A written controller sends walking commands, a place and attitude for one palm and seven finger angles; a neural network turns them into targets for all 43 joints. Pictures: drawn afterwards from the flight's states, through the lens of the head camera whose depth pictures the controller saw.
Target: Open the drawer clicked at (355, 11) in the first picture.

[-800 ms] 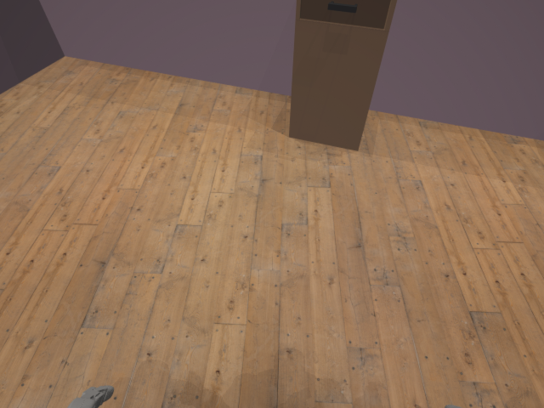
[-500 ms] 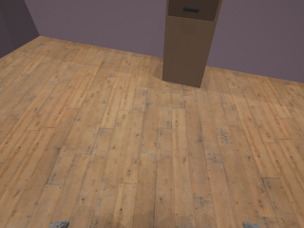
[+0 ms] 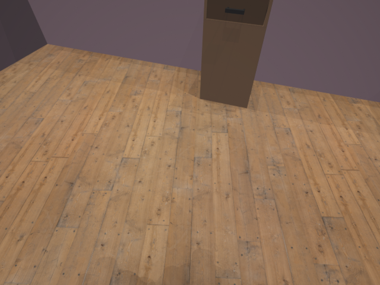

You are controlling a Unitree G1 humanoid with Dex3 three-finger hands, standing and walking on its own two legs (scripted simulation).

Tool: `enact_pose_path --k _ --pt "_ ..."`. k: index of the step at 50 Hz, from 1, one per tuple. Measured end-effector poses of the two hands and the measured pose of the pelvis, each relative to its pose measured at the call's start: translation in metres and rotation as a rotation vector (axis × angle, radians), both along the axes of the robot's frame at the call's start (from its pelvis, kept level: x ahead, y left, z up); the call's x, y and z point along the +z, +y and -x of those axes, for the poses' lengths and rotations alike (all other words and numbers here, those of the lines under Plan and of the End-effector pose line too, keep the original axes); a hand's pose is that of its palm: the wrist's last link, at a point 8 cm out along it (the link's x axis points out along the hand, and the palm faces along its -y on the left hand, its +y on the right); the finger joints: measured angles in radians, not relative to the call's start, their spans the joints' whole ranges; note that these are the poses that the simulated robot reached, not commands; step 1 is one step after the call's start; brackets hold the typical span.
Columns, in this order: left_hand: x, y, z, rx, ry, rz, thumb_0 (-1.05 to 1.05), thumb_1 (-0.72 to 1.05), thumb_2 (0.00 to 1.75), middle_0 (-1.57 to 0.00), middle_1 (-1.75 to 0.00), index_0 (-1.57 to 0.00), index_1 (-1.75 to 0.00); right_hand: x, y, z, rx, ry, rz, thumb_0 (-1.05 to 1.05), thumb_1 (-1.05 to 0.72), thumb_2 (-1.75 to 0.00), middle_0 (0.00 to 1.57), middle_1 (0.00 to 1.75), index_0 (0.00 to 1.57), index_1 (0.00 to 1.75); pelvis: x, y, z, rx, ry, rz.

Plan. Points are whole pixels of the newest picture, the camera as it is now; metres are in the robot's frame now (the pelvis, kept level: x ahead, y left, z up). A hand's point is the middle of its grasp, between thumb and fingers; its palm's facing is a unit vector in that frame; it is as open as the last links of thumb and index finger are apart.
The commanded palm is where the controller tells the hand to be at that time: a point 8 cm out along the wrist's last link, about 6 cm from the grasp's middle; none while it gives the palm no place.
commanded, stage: stand and wait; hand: left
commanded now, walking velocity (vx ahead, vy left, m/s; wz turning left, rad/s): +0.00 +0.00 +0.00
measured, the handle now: (235, 10) +1.67 -0.19 -0.01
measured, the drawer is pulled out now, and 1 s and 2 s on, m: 0.00 0.00 0.00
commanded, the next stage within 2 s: look at it before walking up in 0.06 s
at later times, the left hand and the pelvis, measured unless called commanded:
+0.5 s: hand out of the picture +0.06 +0.25 -0.16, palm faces -0.02 -0.95 -0.32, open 7.4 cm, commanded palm none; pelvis +0.00 +0.00 +0.00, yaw +0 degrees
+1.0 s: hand out of the picture +0.05 +0.21 -0.18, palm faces -0.02 -0.98 -0.22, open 7.4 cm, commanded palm none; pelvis +0.04 +0.01 -0.01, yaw -2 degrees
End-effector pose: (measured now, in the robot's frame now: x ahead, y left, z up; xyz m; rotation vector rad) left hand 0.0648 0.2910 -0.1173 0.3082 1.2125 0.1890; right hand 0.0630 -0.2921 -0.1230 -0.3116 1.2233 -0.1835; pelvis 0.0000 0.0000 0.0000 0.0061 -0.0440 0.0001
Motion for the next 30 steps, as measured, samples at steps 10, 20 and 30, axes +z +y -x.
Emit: enact_pose_path --k 10,20,30 --pt "0.0 -0.003 0.001 -0.004 -0.009 0.008 0.01 0.91 0.9 -0.2 -0.3 -0.2 -0.3 0.0 0.004 0.006 -0.002 0.001 -0.008 0.01 -0.91 -0.9 0.2 0.3 0.2 0.3 0.001 0.0 0.004 -0.001 0.002 0.001" --pt "-0.003 -0.001 0.007 0.001 0.012 0.013 0.01 0.91 0.9 -0.2 -0.3 -0.2 -0.3 0.0 0.006 0.007 -0.001 0.011 -0.007 0.01 -0.91 -0.9 0.2 0.3 0.2 0.3 0.001 0.002 0.004 0.0 0.006 0.002" --pt "-0.004 0.001 0.01 0.008 0.031 0.013 0.01 0.91 0.9 -0.2 -0.3 -0.2 -0.3 0.001 0.007 0.001 0.002 0.013 -0.004 0.01 -0.91 -0.9 0.2 0.3 0.2 0.3 0.001 0.003 0.001 0.0 0.01 0.002"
